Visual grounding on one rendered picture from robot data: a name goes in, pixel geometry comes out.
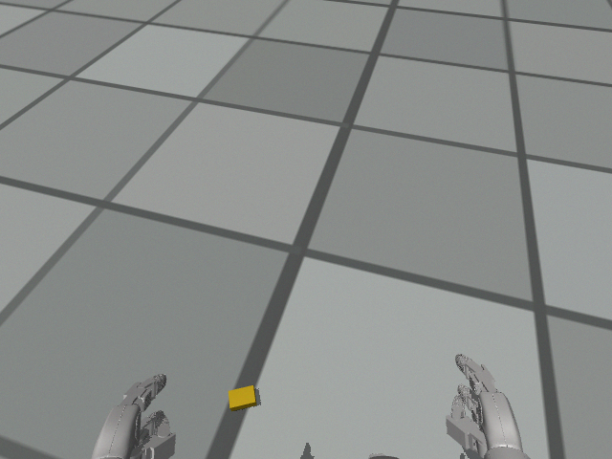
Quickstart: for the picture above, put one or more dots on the small box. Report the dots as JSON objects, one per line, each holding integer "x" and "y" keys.
{"x": 242, "y": 398}

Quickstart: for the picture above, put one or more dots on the left robot hand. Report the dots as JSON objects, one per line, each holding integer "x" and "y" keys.
{"x": 123, "y": 434}

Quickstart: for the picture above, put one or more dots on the right robot hand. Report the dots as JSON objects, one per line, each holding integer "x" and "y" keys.
{"x": 490, "y": 410}

